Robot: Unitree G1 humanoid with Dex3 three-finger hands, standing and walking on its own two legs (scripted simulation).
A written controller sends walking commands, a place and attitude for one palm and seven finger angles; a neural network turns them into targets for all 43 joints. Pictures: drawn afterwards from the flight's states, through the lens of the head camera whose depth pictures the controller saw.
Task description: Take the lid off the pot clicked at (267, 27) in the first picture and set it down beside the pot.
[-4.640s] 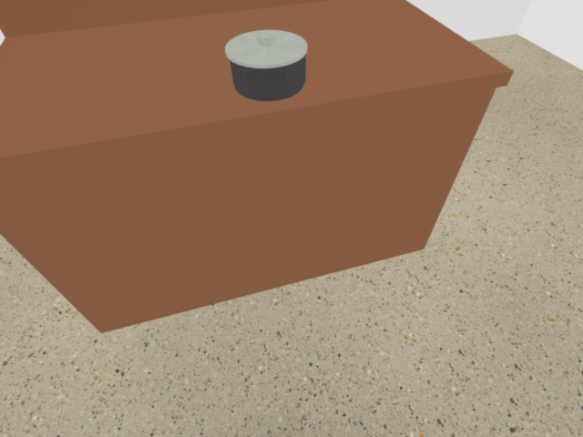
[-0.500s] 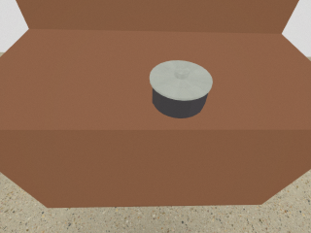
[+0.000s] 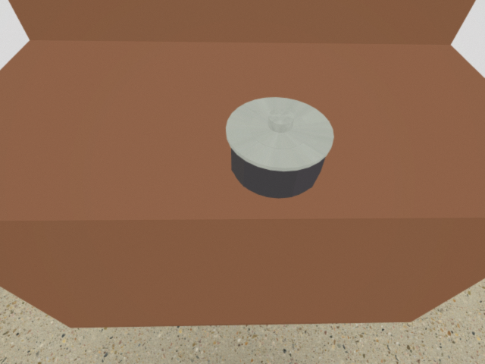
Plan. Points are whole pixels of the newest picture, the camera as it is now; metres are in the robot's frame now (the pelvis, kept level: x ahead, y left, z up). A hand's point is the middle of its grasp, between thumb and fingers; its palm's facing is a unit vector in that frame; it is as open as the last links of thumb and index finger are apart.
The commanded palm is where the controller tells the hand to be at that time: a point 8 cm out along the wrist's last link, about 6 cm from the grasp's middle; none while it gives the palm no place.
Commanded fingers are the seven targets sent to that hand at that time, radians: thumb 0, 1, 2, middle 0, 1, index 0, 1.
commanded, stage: come to a stop and stand still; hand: left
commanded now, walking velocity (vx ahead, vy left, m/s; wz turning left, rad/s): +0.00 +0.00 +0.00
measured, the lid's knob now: (280, 120) +0.48 -0.03 +0.15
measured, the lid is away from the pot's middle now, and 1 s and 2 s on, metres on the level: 0.00 0.00 0.00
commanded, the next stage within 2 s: look again from close up in 0.52 s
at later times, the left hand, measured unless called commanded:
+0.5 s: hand out of the picture +0.04 +0.17 -0.18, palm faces +0.04 -0.98 -0.19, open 7.3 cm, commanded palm none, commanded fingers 0.00 0.90 0.90 -0.20 -0.30 -0.20 -0.30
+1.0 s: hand out of the picture +0.02 +0.17 -0.18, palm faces +0.06 -0.98 -0.17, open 7.3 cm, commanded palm none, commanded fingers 0.00 0.90 0.90 -0.20 -0.30 -0.20 -0.30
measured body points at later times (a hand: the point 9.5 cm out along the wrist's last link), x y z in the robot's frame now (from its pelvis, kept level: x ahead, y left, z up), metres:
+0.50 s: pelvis +0.02 -0.01 +0.00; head +0.04 +0.00 +0.45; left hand +0.04 +0.22 -0.16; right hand +0.04 -0.23 -0.15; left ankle -0.05 +0.10 -0.74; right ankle -0.01 -0.14 -0.74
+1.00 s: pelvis +0.02 +0.01 +0.00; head +0.04 +0.03 +0.45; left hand +0.02 +0.23 -0.17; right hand +0.02 -0.21 -0.15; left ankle -0.05 +0.10 -0.74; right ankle -0.01 -0.14 -0.74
